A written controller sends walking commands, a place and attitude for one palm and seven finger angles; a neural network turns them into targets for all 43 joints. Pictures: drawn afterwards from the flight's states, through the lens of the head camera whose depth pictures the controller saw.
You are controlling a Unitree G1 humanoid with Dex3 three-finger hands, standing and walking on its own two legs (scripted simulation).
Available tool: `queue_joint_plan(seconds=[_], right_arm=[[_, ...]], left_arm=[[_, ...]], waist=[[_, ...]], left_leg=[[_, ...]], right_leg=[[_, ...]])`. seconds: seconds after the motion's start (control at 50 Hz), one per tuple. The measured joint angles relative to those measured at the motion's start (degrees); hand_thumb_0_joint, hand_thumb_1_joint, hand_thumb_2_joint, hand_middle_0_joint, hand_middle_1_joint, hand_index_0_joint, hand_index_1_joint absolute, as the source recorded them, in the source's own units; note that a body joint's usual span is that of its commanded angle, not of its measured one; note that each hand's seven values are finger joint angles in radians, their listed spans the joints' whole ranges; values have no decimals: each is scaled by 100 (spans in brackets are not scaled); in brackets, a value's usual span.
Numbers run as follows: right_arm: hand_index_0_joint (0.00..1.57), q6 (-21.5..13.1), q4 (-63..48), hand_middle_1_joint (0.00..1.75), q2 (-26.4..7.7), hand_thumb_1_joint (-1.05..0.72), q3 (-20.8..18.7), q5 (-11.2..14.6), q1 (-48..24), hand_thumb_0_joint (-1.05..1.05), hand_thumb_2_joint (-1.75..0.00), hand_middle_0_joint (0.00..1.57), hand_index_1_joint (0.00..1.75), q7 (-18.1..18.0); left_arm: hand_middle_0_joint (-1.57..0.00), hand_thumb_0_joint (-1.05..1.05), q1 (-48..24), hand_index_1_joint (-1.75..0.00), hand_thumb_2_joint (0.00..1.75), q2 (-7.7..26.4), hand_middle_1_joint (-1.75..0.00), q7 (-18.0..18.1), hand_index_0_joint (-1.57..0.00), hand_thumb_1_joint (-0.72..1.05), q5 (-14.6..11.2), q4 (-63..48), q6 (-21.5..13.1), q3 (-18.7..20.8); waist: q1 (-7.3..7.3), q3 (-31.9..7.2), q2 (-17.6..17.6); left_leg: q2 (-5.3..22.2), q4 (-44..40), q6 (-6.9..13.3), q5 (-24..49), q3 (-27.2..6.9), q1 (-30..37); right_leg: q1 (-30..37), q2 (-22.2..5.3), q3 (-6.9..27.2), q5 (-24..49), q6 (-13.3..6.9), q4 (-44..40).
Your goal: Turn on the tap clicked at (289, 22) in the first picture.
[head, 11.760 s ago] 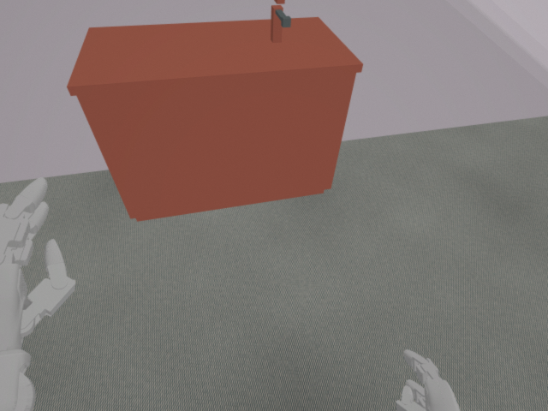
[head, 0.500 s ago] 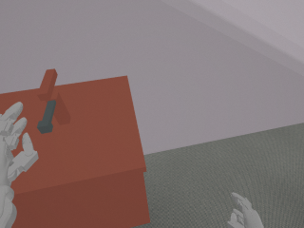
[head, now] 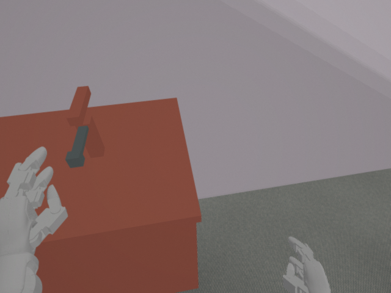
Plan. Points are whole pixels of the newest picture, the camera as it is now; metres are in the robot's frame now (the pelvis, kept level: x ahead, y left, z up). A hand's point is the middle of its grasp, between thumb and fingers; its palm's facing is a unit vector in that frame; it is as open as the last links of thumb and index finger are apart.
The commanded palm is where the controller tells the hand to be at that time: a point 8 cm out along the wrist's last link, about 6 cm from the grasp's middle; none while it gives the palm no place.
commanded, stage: turn the palm inward beside the body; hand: left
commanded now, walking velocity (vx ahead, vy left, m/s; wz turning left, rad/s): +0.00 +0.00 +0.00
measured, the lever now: (75, 159) +0.35 +0.32 +0.10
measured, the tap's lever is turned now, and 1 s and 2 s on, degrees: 0 0 0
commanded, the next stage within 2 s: reach beside the lever's end, fingers flat in 0.94 s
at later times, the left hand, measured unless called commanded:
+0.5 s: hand (59, 228) +0.17 +0.24 +0.14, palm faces +0.46 -0.88 -0.15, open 7.4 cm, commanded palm +0.12 +0.28 +0.15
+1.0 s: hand (69, 224) +0.18 +0.22 +0.14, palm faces +0.46 -0.88 -0.13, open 7.4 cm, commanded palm +0.13 +0.27 +0.15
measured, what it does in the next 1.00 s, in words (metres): stands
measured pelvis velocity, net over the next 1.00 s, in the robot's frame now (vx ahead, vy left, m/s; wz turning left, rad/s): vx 0.00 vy -0.01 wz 0.01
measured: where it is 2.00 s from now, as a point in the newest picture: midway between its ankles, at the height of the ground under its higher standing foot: outside the picture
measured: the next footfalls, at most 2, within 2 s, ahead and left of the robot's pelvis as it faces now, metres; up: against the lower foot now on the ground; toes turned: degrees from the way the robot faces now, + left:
none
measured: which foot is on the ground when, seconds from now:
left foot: down 0.00-1.00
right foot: down 0.00-1.00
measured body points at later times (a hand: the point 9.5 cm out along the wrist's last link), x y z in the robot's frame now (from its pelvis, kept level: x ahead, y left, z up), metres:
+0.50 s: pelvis -0.01 +0.01 +0.00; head -0.03 -0.01 +0.45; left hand +0.14 +0.28 +0.15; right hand +0.19 -0.21 -0.07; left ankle +0.04 +0.14 -0.72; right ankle -0.03 -0.09 -0.72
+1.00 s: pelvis +0.00 -0.01 +0.00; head -0.03 -0.03 +0.45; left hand +0.15 +0.27 +0.15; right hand +0.20 -0.22 -0.07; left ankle +0.04 +0.14 -0.72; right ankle -0.03 -0.09 -0.72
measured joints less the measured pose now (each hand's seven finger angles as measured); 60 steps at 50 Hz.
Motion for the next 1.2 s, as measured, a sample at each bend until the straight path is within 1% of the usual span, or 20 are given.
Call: queue_joint_plan(seconds=[0.1, 0.4, 0.56, 0.68, 1.08, 1.2], right_arm=[[21, -13, -11, 30, 8, -91, 50, -18, -30, 1, -90, 21, 30, 10], [21, -72, 0, 30, -71, -91, 46, -1, 8, 1, -90, 21, 30, -9], [21, -158, 67, 30, -66, -91, 64, 21, 21, 1, -90, 21, 30, -34], [21, -200, 77, 30, -66, -91, 76, 24, 27, 1, -90, 21, 30, -40], [21, -253, 97, 30, -123, -91, 1, 20, 53, 1, -90, 21, 30, -24], [21, -214, 139, 30, -118, -91, -6, 26, 26, 1, -90, 21, 30, -56]], left_arm=[[-20, 2, 128, -30, 90, -73, -30, 85, -21, 90, 2, -143, 49, -138], [-20, 2, 425, -30, 90, -203, -30, 263, -21, 90, -105, -365, 189, -315], [-20, 2, 388, -30, 90, -235, -30, 301, -21, 90, -252, -392, 289, -272], [-20, 2, 387, -30, 90, -253, -30, 265, -20, 90, -271, -396, 415, -297], [-20, 2, 421, -30, 90, -304, -30, 232, -21, 90, -282, -310, 317, -288], [-20, 2, 214, -30, 90, -280, -30, 252, -21, 90, -277, -49, 290, -216]], waist=[[-1, 22, 0], [-24, 57, -7], [-16, 45, 35], [-13, 31, 57], [-11, -3, 47], [-22, 32, 45]], left_leg=[[-19, 2, 28, 24, 0, 6], [-34, 68, 48, 44, -35, -10], [-23, 72, 29, 47, -73, 10], [-18, 15, 12, 59, -80, 66], [20, -58, -53, 15, -102, 161], [21, -83, -60, 21, -108, 172]], right_leg=[[18, -18, -2, 33, 28, -19], [31, -30, -36, 57, 45, 19], [68, -12, -71, 54, 25, 9], [117, -4, -78, 56, 8, -32], [204, 38, -94, -3, -54, -86], [211, 41, -100, -4, -63, -100]])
